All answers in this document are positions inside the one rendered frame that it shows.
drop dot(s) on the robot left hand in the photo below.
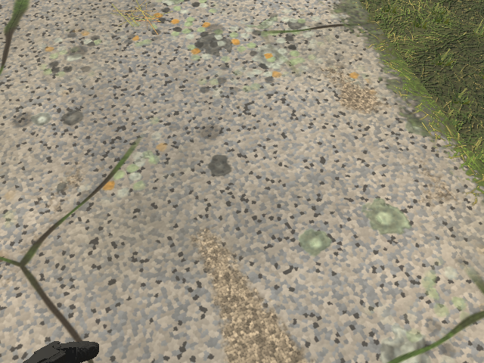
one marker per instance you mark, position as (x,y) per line
(71,352)

